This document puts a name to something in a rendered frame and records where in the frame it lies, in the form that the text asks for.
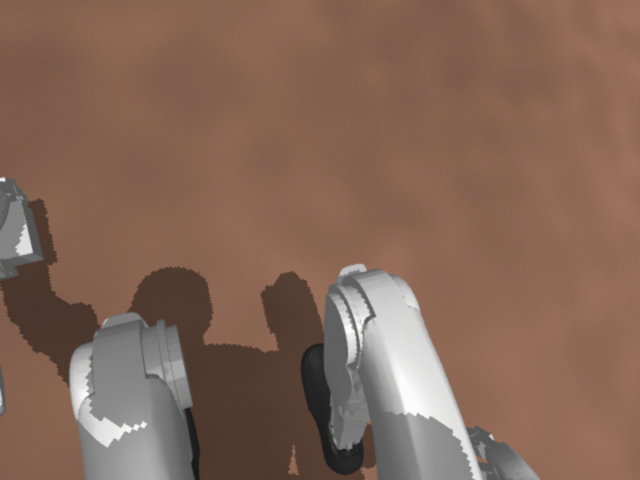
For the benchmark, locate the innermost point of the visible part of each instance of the left robot hand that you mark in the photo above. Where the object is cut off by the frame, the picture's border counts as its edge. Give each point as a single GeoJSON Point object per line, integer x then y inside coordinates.
{"type": "Point", "coordinates": [9, 192]}

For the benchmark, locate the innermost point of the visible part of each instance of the right robot foot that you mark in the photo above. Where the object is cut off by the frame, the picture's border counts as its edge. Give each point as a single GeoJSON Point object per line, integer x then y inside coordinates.
{"type": "Point", "coordinates": [317, 395]}

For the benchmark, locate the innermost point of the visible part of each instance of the left robot foot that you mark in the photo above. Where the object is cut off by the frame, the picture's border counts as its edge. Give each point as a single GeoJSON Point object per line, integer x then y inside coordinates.
{"type": "Point", "coordinates": [194, 443]}

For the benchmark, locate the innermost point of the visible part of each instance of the right robot hand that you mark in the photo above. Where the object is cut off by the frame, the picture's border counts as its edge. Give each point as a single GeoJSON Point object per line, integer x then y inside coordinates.
{"type": "Point", "coordinates": [504, 463]}

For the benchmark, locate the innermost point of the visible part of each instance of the small box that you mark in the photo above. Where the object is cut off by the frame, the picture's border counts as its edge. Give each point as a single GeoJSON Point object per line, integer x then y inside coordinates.
{"type": "Point", "coordinates": [19, 241]}

